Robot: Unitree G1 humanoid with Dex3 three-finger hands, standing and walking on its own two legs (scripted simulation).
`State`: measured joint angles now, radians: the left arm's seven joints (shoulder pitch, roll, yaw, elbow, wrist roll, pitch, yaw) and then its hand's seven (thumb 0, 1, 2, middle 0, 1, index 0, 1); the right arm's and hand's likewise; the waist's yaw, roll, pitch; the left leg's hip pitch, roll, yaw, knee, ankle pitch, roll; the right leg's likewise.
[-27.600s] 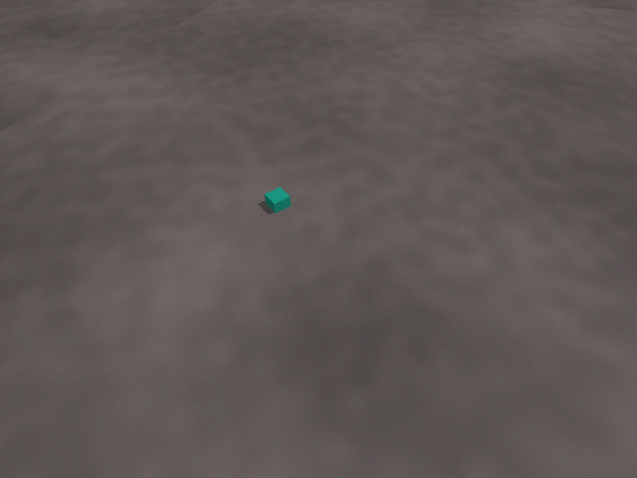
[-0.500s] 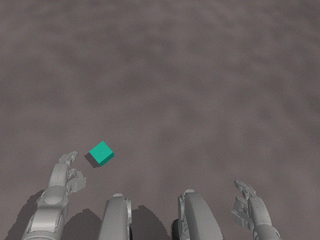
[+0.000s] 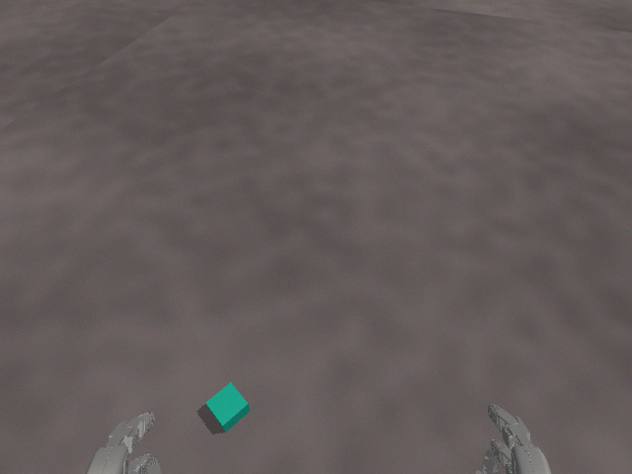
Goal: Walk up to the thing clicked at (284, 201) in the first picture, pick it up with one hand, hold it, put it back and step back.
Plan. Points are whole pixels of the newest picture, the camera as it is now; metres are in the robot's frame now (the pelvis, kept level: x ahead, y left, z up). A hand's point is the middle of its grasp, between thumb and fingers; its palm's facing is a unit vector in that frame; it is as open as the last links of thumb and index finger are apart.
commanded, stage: home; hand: left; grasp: from above
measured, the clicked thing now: (228, 406) +0.47 +0.22 -0.68
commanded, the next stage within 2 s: none
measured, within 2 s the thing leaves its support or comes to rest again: neither
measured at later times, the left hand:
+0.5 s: hand out of the picture +0.16 +0.18 -0.04, palm faces +0.06 -0.98 -0.21, open 8.0 cm
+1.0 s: hand out of the picture +0.17 +0.17 -0.04, palm faces +0.05 -0.98 -0.21, open 7.5 cm
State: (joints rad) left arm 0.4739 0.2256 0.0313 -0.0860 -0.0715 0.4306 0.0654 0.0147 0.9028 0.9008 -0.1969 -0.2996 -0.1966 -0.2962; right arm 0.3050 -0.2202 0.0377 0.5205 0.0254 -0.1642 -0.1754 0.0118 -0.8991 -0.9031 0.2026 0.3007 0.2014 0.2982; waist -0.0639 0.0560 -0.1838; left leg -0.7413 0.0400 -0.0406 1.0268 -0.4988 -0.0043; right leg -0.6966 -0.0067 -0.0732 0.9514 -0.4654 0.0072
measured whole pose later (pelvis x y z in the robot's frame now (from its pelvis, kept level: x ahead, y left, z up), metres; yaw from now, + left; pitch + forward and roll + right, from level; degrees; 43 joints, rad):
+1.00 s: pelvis +0.01 -0.01 +0.00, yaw +1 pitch +10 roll -2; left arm 0.49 0.23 0.03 -0.11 -0.06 0.44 0.02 0.01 0.89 0.89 -0.20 -0.30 -0.20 -0.29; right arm 0.28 -0.23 0.02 0.55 0.01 -0.24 -0.18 0.01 -0.90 -0.90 0.20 0.30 0.20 0.30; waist -0.04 0.05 -0.16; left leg -0.67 0.04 -0.04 0.99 -0.50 -0.02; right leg -0.63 -0.01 -0.08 0.94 -0.48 0.00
